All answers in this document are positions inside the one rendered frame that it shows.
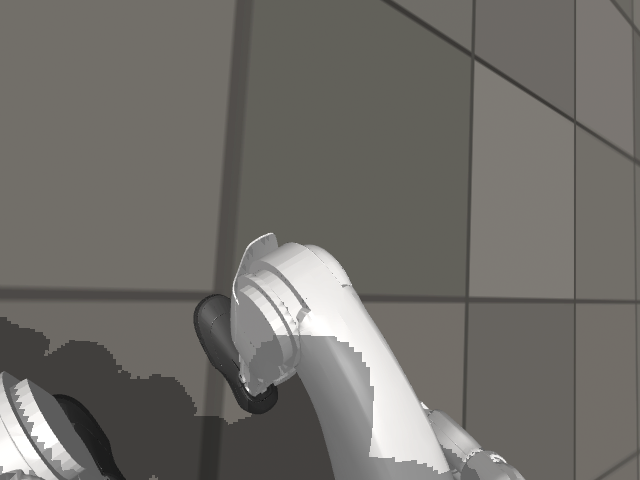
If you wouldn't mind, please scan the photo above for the left robot foot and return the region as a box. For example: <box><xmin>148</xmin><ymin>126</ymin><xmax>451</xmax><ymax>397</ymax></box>
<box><xmin>52</xmin><ymin>394</ymin><xmax>126</xmax><ymax>480</ymax></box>

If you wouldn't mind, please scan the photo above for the right robot hand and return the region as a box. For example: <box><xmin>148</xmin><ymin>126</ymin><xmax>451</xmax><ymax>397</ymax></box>
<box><xmin>419</xmin><ymin>400</ymin><xmax>485</xmax><ymax>480</ymax></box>

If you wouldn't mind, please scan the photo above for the right robot arm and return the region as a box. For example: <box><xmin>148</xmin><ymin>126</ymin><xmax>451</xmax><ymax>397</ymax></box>
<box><xmin>460</xmin><ymin>450</ymin><xmax>526</xmax><ymax>480</ymax></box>

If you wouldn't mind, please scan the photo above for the right robot foot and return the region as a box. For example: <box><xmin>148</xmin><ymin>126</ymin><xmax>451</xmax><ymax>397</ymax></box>
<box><xmin>193</xmin><ymin>294</ymin><xmax>278</xmax><ymax>414</ymax></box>

